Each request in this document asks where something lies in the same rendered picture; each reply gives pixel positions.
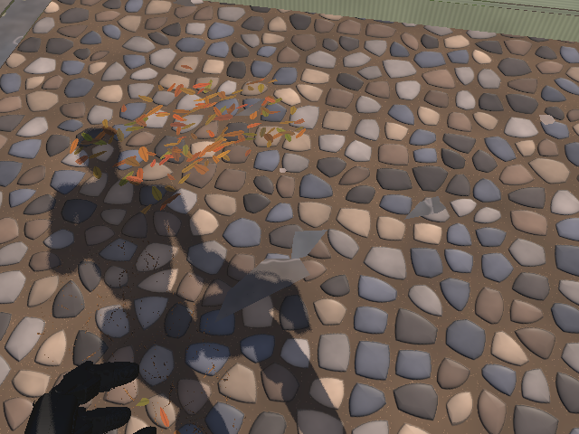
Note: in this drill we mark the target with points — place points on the left robot hand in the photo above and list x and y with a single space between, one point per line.
58 411

